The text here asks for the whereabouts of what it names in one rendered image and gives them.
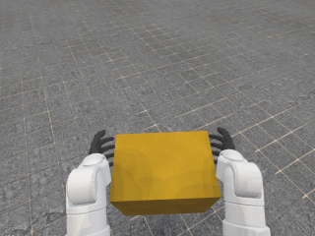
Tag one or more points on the left robot forearm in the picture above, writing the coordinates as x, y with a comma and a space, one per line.
86, 197

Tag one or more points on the carton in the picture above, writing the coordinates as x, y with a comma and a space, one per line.
163, 173

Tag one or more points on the robot left hand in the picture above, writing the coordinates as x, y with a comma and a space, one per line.
98, 142

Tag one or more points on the robot right hand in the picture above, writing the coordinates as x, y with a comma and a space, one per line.
227, 142

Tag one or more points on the right robot forearm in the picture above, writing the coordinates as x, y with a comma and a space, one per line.
243, 193

